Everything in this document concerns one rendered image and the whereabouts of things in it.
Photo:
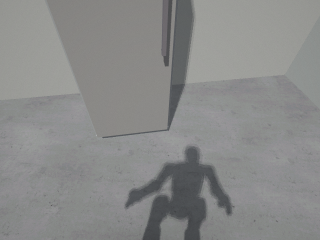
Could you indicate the fridge door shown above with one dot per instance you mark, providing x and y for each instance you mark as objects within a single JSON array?
[{"x": 114, "y": 49}]

